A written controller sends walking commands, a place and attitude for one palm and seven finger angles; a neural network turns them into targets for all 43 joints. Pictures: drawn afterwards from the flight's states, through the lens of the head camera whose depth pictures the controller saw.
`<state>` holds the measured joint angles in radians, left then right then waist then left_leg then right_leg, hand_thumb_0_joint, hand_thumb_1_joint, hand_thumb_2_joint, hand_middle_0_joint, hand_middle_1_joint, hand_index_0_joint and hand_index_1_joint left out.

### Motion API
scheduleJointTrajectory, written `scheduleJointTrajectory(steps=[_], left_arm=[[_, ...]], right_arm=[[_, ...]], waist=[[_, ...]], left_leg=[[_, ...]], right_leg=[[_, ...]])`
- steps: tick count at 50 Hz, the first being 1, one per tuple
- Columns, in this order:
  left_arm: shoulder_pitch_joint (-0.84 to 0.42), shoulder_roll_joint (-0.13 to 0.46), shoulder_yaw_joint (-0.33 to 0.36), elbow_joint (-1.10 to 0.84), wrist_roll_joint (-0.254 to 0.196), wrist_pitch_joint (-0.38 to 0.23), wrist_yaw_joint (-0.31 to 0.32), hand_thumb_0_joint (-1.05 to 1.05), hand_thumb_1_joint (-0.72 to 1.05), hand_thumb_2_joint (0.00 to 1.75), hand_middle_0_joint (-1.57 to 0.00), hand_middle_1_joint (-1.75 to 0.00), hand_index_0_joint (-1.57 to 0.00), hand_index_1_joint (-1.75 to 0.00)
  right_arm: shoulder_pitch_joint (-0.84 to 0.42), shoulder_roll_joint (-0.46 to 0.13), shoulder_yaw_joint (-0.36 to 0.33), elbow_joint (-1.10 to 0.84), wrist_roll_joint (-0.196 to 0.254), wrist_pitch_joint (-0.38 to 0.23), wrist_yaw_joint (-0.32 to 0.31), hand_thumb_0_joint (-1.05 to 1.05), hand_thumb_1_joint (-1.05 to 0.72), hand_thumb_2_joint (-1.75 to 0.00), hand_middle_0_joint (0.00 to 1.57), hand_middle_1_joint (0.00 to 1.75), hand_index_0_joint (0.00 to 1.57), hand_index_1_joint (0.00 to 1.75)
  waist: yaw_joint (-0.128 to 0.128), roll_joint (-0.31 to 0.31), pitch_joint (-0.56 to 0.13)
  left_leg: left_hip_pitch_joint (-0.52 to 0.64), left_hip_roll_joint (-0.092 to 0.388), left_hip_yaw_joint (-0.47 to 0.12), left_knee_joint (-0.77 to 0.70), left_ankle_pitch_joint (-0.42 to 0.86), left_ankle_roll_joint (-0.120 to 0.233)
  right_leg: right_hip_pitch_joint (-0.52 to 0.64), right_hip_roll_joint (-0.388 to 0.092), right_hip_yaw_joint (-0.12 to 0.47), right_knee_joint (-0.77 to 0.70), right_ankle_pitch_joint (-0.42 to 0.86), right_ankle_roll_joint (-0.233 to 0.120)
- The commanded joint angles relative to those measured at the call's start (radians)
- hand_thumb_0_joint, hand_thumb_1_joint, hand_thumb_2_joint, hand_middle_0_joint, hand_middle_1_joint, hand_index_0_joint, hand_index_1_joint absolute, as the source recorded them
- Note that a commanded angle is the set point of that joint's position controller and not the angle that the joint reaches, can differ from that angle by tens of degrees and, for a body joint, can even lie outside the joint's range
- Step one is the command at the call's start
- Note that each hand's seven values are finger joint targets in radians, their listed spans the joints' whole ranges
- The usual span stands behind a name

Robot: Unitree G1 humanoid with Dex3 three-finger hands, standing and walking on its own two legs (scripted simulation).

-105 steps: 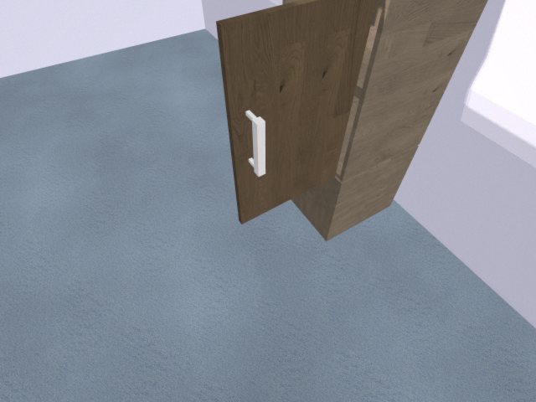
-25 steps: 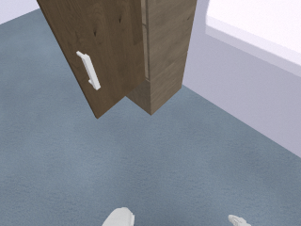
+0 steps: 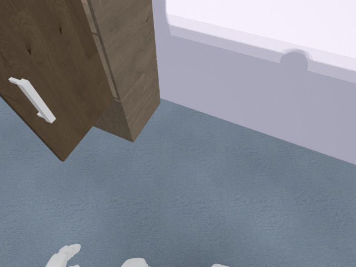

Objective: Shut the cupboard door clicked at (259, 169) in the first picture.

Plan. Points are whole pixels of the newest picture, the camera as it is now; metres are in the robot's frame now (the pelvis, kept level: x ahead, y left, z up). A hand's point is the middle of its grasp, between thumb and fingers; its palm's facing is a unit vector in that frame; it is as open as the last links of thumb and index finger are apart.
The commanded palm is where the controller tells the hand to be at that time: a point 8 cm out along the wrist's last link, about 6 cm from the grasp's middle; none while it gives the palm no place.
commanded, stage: walk to a spot facing it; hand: left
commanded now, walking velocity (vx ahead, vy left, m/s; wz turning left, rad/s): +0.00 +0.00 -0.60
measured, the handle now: (33, 101) +0.51 +0.47 +0.00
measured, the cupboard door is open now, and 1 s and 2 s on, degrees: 92 92 92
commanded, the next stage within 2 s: turn to face it in 1.56 s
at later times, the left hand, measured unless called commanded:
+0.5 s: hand (145, 219) +0.24 +0.11 -0.13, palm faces -0.39 -0.90 -0.18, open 7.4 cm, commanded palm none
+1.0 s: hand (193, 176) +0.37 -0.01 -0.14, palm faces -0.57 -0.81 -0.14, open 7.4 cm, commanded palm none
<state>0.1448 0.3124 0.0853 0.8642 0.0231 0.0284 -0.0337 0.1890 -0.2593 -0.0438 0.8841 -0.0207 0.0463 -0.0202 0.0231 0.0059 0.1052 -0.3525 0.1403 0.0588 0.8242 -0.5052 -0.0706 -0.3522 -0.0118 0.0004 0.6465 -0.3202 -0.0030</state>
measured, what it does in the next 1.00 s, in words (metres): walks ahead, turning right: left foot, then right foot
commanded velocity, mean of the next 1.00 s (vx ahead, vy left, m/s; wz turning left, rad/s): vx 0.30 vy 0.00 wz -0.47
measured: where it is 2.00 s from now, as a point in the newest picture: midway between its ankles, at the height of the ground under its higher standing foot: (258, 208)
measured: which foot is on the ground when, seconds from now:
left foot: up 0.00-0.18, down 0.20-0.50, up 0.52-0.76, down 0.78-1.00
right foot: down 0.00-0.20, up 0.22-0.50, down 0.52-0.76, up 0.78-1.00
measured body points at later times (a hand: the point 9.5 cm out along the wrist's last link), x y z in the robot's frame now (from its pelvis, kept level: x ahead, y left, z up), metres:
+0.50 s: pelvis +0.04 -0.03 +0.02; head +0.08 -0.04 +0.47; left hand +0.26 +0.16 -0.12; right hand -0.09 -0.26 -0.12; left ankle +0.03 +0.13 -0.72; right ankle +0.02 -0.15 -0.70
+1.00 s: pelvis +0.19 -0.11 +0.03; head +0.23 -0.12 +0.47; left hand +0.40 +0.03 -0.12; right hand +0.06 -0.30 -0.12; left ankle +0.23 +0.03 -0.72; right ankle +0.15 -0.24 -0.67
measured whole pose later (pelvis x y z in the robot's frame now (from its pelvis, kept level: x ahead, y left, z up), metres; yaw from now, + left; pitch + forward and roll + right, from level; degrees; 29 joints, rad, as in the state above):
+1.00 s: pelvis +0.19 -0.11 +0.03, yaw -34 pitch +2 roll -1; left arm 0.13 0.21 0.06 0.95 0.03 0.01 -0.07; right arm 0.33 -0.16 -0.02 0.98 -0.05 -0.07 0.00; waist 0.00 -0.01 0.07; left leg -0.15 0.13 0.18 0.41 -0.27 -0.04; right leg -0.52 -0.07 -0.08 0.87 -0.30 0.00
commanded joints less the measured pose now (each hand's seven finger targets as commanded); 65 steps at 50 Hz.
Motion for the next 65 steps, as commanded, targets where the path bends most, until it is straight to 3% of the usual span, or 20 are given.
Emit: scheduleJointTrajectory(steps=[1,5,8,10,11,16,23,24,25,27,36,37,38,40,46,52,53,55,60,65], left_arm=[[0.060,0.189,0.048,-0.042,0.007,-0.001,0.046,0.00,0.90,0.90,-0.20,-0.30,-0.20,-0.30],[0.006,0.164,0.035,-0.052,0.007,0.004,0.047,0.00,0.90,0.90,-0.20,-0.30,-0.20,-0.30],[-0.063,0.123,0.023,-0.071,-0.004,0.018,0.029,0.00,0.90,0.90,-0.20,-0.30,-0.20,-0.30],[-0.107,0.041,0.001,-0.142,-0.009,0.019,0.008,0.00,0.90,0.90,-0.20,-0.30,-0.20,-0.30],[-0.157,0.067,0.016,-0.148,0.002,0.005,-0.011,0.00,0.90,0.90,-0.20,-0.30,-0.20,-0.30],[-0.123,-0.009,0.001,-0.081,0.005,0.003,-0.048,0.00,0.90,0.90,-0.20,-0.30,-0.20,-0.30],[-0.101,-0.011,-0.003,-0.054,0.002,-0.020,-0.044,0.00,0.90,0.90,-0.20,-0.30,-0.20,-0.30],[0.028,0.036,0.013,-0.007,0.004,-0.028,-0.035,0.00,0.90,0.90,-0.20,-0.30,-0.20,-0.30],[0.186,0.162,0.043,0.036,0.012,-0.042,-0.015,0.00,0.90,0.90,-0.20,-0.30,-0.20,-0.30],[0.220,0.234,0.057,0.051,-0.015,-0.036,0.011,0.00,0.90,0.90,-0.20,-0.30,-0.20,-0.30],[-0.015,0.094,0.029,0.020,0.000,-0.062,0.011,0.00,0.90,0.90,-0.20,-0.30,-0.20,-0.30],[-0.026,0.043,0.019,0.010,-0.001,-0.058,0.008,0.00,0.90,0.90,-0.20,-0.30,-0.20,-0.30],[-0.015,-0.035,0.001,-0.011,-0.011,-0.053,0.000,0.00,0.90,0.90,-0.20,-0.30,-0.20,-0.30],[-0.123,-0.015,-0.002,-0.061,0.003,-0.073,-0.005,0.00,0.90,0.90,-0.20,-0.30,-0.20,-0.30],[-0.086,-0.085,-0.021,-0.006,0.007,-0.044,-0.038,0.00,0.90,0.90,-0.20,-0.30,-0.20,-0.30],[-0.016,-0.051,-0.006,0.034,0.008,-0.050,-0.029,0.00,0.90,0.90,-0.20,-0.30,-0.20,-0.30],[0.109,-0.006,0.008,0.075,0.009,-0.057,-0.020,0.00,0.90,0.90,-0.20,-0.30,-0.20,-0.30],[0.364,0.175,0.054,0.146,-0.005,-0.070,0.013,0.00,0.90,0.90,-0.20,-0.30,-0.20,-0.30],[0.112,0.008,0.008,0.102,0.001,-0.083,0.042,0.00,0.90,0.90,-0.20,-0.30,-0.20,-0.30],[0.107,0.035,0.014,0.141,-0.001,-0.096,0.026,0.00,0.90,0.90,-0.20,-0.30,-0.20,-0.30]], right_arm=[[-0.054,-0.107,-0.030,-0.110,0.014,-0.024,-0.012,0.00,-0.90,-0.90,0.20,0.30,0.20,0.30],[-0.007,-0.061,-0.022,-0.072,0.019,-0.027,-0.006,0.00,-0.90,-0.90,0.20,0.30,0.20,0.30],[0.165,-0.096,-0.025,-0.018,0.007,-0.038,-0.012,0.00,-0.90,-0.90,0.20,0.30,0.20,0.30],[0.235,-0.271,-0.053,-0.027,-0.023,-0.059,-0.024,0.00,-0.90,-0.90,0.20,0.30,0.20,0.30],[0.203,-0.276,-0.053,-0.034,-0.024,-0.070,-0.020,0.00,-0.90,-0.90,0.20,0.30,0.20,0.30],[0.149,-0.167,-0.025,-0.016,-0.022,-0.090,-0.014,0.00,-0.90,-0.90,0.20,0.30,0.20,0.30],[0.202,-0.180,-0.037,0.021,-0.019,-0.084,0.003,0.00,-0.90,-0.90,0.20,0.30,0.20,0.30],[0.171,-0.162,-0.034,0.011,-0.012,-0.084,0.008,0.00,-0.90,-0.90,0.20,0.30,0.20,0.30],[0.118,-0.082,-0.018,-0.037,0.007,-0.085,0.021,0.00,-0.90,-0.90,0.20,0.30,0.20,0.30],[-0.040,-0.088,-0.020,-0.114,0.007,-0.083,0.025,0.00,-0.90,-0.90,0.20,0.30,0.20,0.30],[0.164,-0.043,-0.028,0.021,-0.006,-0.101,0.027,0.00,-0.90,-0.90,0.20,0.30,0.20,0.30],[0.267,-0.093,-0.040,0.055,-0.009,-0.111,0.014,0.00,-0.90,-0.90,0.20,0.30,0.20,0.30],[0.398,-0.215,-0.067,0.081,-0.032,-0.120,0.004,0.00,-0.90,-0.90,0.20,0.30,0.20,0.30],[0.372,-0.212,-0.056,0.055,-0.030,-0.114,-0.006,0.00,-0.90,-0.90,0.20,0.30,0.20,0.30],[0.213,-0.096,-0.027,0.063,-0.021,-0.131,0.000,0.00,-0.90,-0.90,0.20,0.30,0.20,0.30],[0.197,-0.098,-0.030,0.085,-0.020,-0.098,0.010,0.00,-0.90,-0.90,0.20,0.30,0.20,0.30],[0.177,-0.082,-0.025,0.085,-0.012,-0.097,0.013,0.00,-0.90,-0.90,0.20,0.30,0.20,0.30],[0.081,-0.005,-0.009,0.009,0.013,-0.099,0.027,0.00,-0.90,-0.90,0.20,0.30,0.20,0.30],[0.074,0.014,-0.025,0.078,-0.009,-0.081,0.027,0.00,-0.90,-0.90,0.20,0.30,0.20,0.30],[0.080,0.056,-0.019,0.087,-0.011,-0.089,0.046,0.00,-0.90,-0.90,0.20,0.30,0.20,0.30]], waist=[[0.018,-0.307,-0.180],[-0.023,-0.168,-0.177],[-0.103,-0.083,-0.154],[-0.126,0.349,-0.089],[-0.114,0.179,-0.060],[-0.054,0.193,-0.074],[-0.046,0.156,-0.111],[0.020,0.057,-0.148],[0.096,-0.258,-0.205],[0.111,-0.210,-0.092],[-0.102,-0.089,-0.107],[-0.146,0.029,-0.135],[-0.194,0.349,-0.185],[-0.170,0.152,-0.090],[-0.064,0.187,-0.085],[-0.016,0.104,-0.092],[0.048,0.024,-0.136],[0.153,-0.330,-0.219],[-0.016,-0.181,-0.097],[-0.042,-0.070,-0.060]], left_leg=[[-0.227,-0.046,-0.063,0.301,-0.069,0.010],[-0.012,-0.086,-0.016,-0.013,0.033,0.005],[0.294,-0.086,-0.006,-0.347,0.162,0.026],[0.268,0.387,-0.594,-0.708,-0.296,0.211],[0.182,0.410,-0.628,-0.716,-0.246,0.279],[0.215,0.177,-0.102,-0.611,0.133,0.157],[0.161,0.196,0.086,-0.413,0.279,0.109],[0.029,0.139,0.147,-0.230,0.278,0.071],[-0.292,0.017,0.255,0.097,0.084,0.012],[-0.469,0.012,-0.016,0.339,-0.119,0.007],[0.223,-0.101,0.099,-0.287,0.296,0.005],[0.383,-0.039,0.015,-0.367,0.218,0.027],[0.503,0.248,-0.388,-0.514,0.055,0.131],[0.402,0.418,-0.612,-0.611,0.052,0.290],[0.258,0.163,0.014,-0.585,0.437,0.156],[0.147,0.149,0.090,-0.459,0.328,0.127],[0.060,0.101,0.136,-0.277,0.365,0.098],[-0.353,-0.080,0.131,0.294,-0.142,0.041],[-0.190,0.035,-0.025,0.187,0.085,0.030],[0.017,-0.044,0.069,-0.191,0.275,0.026]], right_leg=[[0.244,-0.267,0.398,-0.239,0.465,-0.226],[0.116,-0.206,0.335,-0.204,0.467,-0.179],[-0.150,-0.091,0.294,-0.183,-0.112,-0.083],[-0.388,0.058,0.025,0.328,-0.319,0.020],[-0.367,-0.012,0.077,0.443,-0.240,0.016],[-0.262,-0.048,-0.047,0.367,-0.057,0.037],[0.115,0.012,-0.167,-0.097,-0.023,0.001],[0.340,0.009,-0.126,-0.179,0.003,-0.031],[0.607,-0.261,0.273,-0.316,-0.107,-0.144],[0.409,-0.414,0.535,-0.427,-0.179,-0.289],[-0.036,-0.124,0.180,-0.270,-0.042,-0.133],[-0.127,-0.066,0.141,-0.090,-0.048,-0.098],[-0.322,0.075,-0.005,0.280,-0.217,-0.027],[-0.482,-0.031,0.047,0.599,-0.217,-0.027],[-0.248,-0.077,-0.069,0.272,0.020,0.001],[0.135,0.008,-0.173,-0.065,0.098,-0.020],[0.328,-0.004,-0.124,-0.116,0.076,-0.045],[0.600,-0.422,0.535,-0.407,-0.063,-0.253],[0.193,-0.286,0.196,-0.414,0.151,-0.200],[0.102,-0.217,0.110,-0.410,0.020,-0.165]])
